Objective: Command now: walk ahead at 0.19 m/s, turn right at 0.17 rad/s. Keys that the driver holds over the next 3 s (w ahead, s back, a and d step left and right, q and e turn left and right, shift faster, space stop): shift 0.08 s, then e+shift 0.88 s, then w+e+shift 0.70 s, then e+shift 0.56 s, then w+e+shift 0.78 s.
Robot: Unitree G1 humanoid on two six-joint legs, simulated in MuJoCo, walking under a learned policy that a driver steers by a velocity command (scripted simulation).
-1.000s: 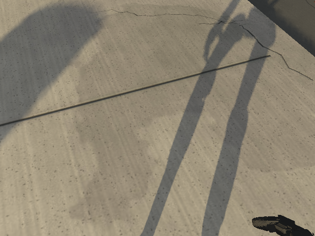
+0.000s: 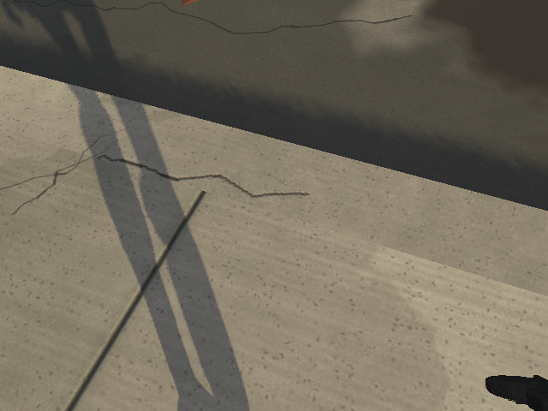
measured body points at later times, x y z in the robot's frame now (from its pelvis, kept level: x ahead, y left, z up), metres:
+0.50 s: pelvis +0.11 +0.01 -0.01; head +0.14 -0.03 +0.44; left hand +0.30 +0.26 -0.10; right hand +0.23 -0.30 -0.11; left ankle +0.22 +0.12 -0.74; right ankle +0.09 -0.10 -0.73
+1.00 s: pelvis +0.15 -0.01 -0.01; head +0.17 -0.04 +0.44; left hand +0.49 +0.07 -0.07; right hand +0.10 -0.35 -0.09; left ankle +0.25 +0.06 -0.74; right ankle +0.09 -0.10 -0.73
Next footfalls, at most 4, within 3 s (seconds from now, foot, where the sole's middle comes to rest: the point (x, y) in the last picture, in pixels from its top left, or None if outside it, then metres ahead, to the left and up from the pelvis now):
0.08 left None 0.25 0.12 -0.77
0.52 right None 0.13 -0.12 -0.77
0.98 left None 0.28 0.03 -0.77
1.50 right None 0.14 -0.39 -0.77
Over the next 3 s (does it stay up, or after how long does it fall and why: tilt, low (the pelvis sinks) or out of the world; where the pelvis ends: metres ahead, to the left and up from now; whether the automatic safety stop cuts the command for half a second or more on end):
stays up -0.11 -1.04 0.00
